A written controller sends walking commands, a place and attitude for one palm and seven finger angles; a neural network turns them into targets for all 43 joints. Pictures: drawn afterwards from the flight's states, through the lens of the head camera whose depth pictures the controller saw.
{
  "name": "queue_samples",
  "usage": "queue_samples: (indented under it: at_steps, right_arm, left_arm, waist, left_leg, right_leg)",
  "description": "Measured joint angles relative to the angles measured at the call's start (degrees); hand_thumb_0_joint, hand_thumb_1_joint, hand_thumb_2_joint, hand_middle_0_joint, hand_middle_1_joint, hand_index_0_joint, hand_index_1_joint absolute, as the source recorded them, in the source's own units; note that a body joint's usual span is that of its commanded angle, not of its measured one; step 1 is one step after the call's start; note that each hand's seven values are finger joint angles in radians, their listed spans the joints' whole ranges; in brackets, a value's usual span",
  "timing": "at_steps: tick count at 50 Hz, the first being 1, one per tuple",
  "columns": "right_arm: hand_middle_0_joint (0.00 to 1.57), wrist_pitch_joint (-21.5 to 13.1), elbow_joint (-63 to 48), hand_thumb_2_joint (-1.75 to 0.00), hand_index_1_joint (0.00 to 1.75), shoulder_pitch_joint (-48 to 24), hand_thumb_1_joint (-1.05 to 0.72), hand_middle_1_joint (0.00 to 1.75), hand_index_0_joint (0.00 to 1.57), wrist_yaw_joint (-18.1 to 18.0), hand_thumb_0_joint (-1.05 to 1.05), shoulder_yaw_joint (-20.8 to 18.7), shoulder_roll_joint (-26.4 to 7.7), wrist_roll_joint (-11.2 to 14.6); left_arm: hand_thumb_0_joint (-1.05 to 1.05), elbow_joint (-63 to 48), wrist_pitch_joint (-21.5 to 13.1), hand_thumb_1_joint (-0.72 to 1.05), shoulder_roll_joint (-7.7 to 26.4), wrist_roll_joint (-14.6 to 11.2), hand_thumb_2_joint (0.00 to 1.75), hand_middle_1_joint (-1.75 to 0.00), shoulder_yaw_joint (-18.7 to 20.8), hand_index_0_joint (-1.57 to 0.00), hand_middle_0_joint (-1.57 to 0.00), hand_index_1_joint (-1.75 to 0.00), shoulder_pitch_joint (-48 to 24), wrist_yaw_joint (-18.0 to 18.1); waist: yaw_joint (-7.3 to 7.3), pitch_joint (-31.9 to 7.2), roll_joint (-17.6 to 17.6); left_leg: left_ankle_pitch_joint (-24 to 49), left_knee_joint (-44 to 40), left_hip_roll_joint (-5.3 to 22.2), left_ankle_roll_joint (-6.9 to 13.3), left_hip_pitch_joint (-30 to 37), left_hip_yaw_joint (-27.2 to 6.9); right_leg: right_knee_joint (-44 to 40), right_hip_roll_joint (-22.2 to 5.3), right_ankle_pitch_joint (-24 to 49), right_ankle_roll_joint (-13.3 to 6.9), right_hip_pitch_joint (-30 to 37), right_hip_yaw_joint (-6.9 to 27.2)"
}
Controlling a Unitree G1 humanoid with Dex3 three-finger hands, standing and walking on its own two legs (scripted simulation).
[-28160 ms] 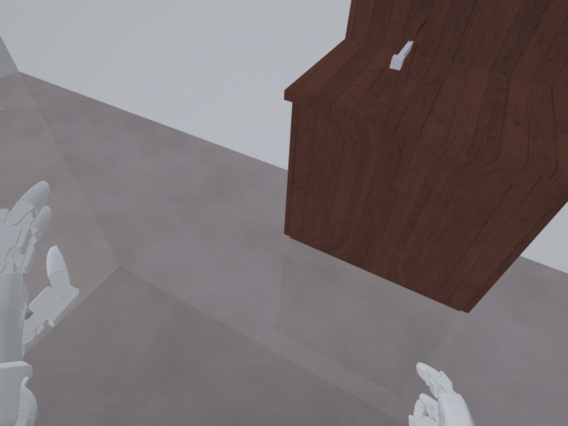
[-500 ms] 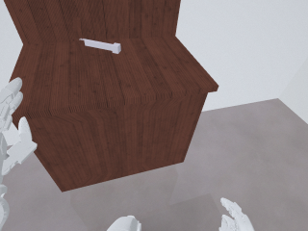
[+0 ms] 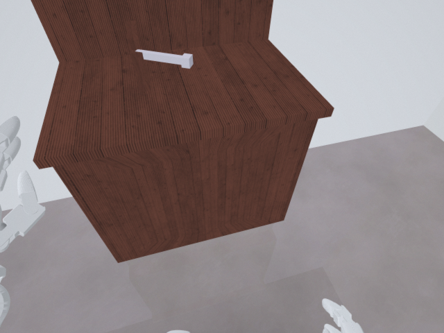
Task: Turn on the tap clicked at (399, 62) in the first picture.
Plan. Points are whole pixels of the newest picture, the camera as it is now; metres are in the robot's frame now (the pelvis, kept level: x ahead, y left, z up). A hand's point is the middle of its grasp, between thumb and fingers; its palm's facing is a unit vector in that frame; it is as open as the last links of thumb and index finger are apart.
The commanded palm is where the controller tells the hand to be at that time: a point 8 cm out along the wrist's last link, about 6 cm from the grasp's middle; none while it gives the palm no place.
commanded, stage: come to a stop and stand still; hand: left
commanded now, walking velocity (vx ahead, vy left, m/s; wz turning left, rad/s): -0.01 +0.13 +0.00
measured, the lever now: (187, 60) +0.74 +0.17 +0.13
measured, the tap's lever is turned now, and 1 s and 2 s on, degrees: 59 59 59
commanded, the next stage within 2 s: look again from close up in 0.46 s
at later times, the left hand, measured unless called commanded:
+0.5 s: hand (61, 193) +0.25 +0.25 +0.18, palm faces +0.36 -0.84 -0.40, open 7.4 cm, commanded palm +0.20 +0.29 +0.19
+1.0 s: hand (52, 199) +0.24 +0.26 +0.17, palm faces +0.37 -0.85 -0.37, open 7.4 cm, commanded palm +0.19 +0.30 +0.19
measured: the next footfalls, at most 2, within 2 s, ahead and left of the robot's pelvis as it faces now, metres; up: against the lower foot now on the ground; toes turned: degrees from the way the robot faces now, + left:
right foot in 1.68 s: +0.32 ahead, -0.15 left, +0.00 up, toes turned -1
left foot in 1.92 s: +0.29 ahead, +0.09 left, +0.00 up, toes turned +6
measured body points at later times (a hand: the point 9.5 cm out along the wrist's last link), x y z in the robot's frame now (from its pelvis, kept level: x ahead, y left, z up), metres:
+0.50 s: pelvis +0.03 +0.01 +0.01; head +0.05 +0.02 +0.46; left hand +0.22 +0.30 +0.20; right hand +0.21 -0.20 -0.06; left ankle +0.06 +0.13 -0.73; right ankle +0.02 -0.09 -0.73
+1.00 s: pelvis +0.02 +0.02 +0.02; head +0.02 +0.03 +0.47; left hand +0.21 +0.31 +0.19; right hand +0.17 -0.21 -0.06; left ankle +0.06 +0.13 -0.73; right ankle +0.02 -0.09 -0.73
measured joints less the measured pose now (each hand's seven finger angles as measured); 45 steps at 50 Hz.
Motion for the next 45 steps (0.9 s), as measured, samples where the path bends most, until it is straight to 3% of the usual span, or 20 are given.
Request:
queue_samples:
  at_steps: [3, 6, 8, 9, 12, 16, 30, 45]
  right_arm:
    - [0.20, 0.08, 2.40, -0.90, 0.31, -1.70, -0.90, 0.30, 0.21, -0.31, 0.01, -0.40, -1.57, 0.09]
    - [0.20, -0.84, 1.86, -0.90, 0.30, -2.32, -0.91, 0.30, 0.21, -0.98, 0.01, -0.55, -2.18, -0.20]
    - [0.20, -2.01, 0.27, -0.90, 0.30, -2.26, -0.91, 0.30, 0.21, -1.28, 0.01, -0.88, -2.82, -0.34]
    - [0.20, -2.54, -0.36, -0.90, 0.30, -2.47, -0.91, 0.30, 0.21, -1.42, 0.01, -1.27, -3.00, -0.25]
    - [0.20, -2.61, -1.21, -0.90, 0.30, -3.91, -0.91, 0.30, 0.20, -1.42, 0.01, -1.80, -1.93, 0.34]
    - [0.19, -2.84, -2.81, -0.90, 0.30, -5.03, -0.91, 0.30, 0.20, -0.83, 0.01, -0.85, -1.00, 0.50]
    - [0.20, -0.20, -3.07, -0.90, 0.30, -4.69, -0.90, 0.30, 0.21, -2.08, 0.01, 1.05, -0.34, 0.44]
    - [0.20, 0.47, -2.20, -0.90, 0.30, -2.29, -0.91, 0.30, 0.21, -2.47, 0.01, -0.06, -1.72, 0.77]
  left_arm:
    - [0.01, 1.65, -0.02, 0.89, -3.58, -0.61, 0.90, -0.30, -1.50, -0.21, -0.21, -0.30, -0.65, 0.30]
    - [0.01, 1.06, -0.26, 0.89, -4.98, -0.54, 0.90, -0.30, -2.57, -0.21, -0.21, -0.30, 0.83, 0.61]
    - [0.01, -0.79, -0.75, 0.89, -4.62, -0.64, 0.90, -0.30, -2.91, -0.21, -0.21, -0.30, 1.94, 0.78]
    - [0.01, -1.72, -1.16, 0.89, -4.04, -0.69, 0.90, -0.30, -2.82, -0.21, -0.21, -0.30, 2.17, 0.81]
    - [0.01, -2.23, -1.76, 0.89, -1.71, -0.58, 0.90, -0.30, -1.78, -0.21, -0.21, -0.30, 1.05, 0.70]
    - [0.01, -2.07, -2.01, 0.89, -0.37, -0.50, 0.90, -0.30, -0.16, -0.21, -0.21, -0.30, 0.75, 0.64]
    - [0.01, -0.02, 1.31, 0.89, -3.52, -1.74, 0.90, -0.30, -3.90, -0.21, -0.21, -0.30, 3.02, 0.81]
    - [0.01, 1.45, 1.26, 0.89, -3.32, -1.66, 0.90, -0.30, -4.03, -0.21, -0.21, -0.30, 3.16, 1.24]
  waist:
    - [0.03, 0.05, -0.06]
    - [-0.66, 0.62, -1.68]
    - [-1.05, 1.34, -1.82]
    - [-1.22, 1.77, -1.77]
    - [-0.99, 3.18, -3.87]
    - [-1.41, 3.35, -2.42]
    - [-0.26, 1.13, -0.76]
    - [-1.58, -0.38, -0.54]
  left_leg:
    - [2.94, 7.35, -1.25, -0.52, -3.33, 0.24]
    - [6.89, -5.10, -1.67, -0.02, 0.33, 2.61]
    - [11.93, -16.99, -1.79, 0.48, 5.33, 2.91]
    - [11.01, -19.64, -1.74, 0.50, 7.05, 2.79]
    - [9.86, -20.08, -2.94, 0.47, 8.30, 3.88]
    - [10.90, -21.93, -2.22, 0.26, 8.98, 3.44]
    - [13.27, -26.19, -1.60, 0.14, 9.92, 3.90]
    - [14.62, -28.11, -2.15, 0.76, 10.75, 4.17]
  right_leg:
    - [-0.65, -0.23, -0.74, 0.59, 0.66, 0.46]
    - [-2.21, -1.15, -0.38, 1.65, 1.80, 1.40]
    - [-1.09, -1.03, -1.30, 2.25, 2.09, 1.55]
    - [0.30, -0.89, -2.21, 2.53, 1.84, 1.58]
    - [1.55, -2.11, -2.70, 3.22, 2.18, 2.81]
    - [-2.89, -1.18, -1.24, 2.65, 4.18, 2.42]
    - [-8.85, -0.38, 2.28, 3.06, 5.61, 2.91]
    - [-10.83, -0.85, 3.78, 3.63, 6.44, 3.15]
